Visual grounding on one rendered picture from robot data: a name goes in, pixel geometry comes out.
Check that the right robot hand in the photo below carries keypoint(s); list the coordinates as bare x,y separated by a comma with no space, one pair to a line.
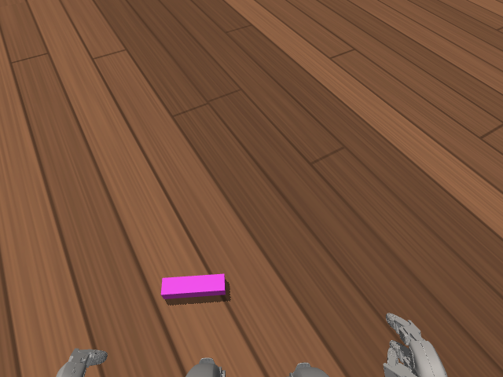
420,359

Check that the carton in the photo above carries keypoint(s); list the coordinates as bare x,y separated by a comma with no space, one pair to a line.
193,286

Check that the left robot hand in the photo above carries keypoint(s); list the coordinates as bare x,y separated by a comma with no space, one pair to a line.
80,360

